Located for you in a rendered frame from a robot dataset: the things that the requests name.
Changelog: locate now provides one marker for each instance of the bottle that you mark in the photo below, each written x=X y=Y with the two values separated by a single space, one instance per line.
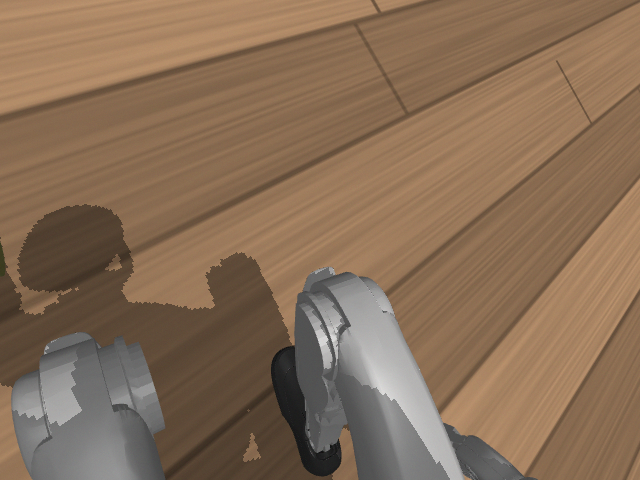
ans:
x=2 y=262

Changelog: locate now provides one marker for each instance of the right robot foot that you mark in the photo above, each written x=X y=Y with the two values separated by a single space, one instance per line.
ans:
x=292 y=405

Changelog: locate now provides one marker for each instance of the right robot hand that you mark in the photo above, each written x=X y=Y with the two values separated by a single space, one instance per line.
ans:
x=478 y=460

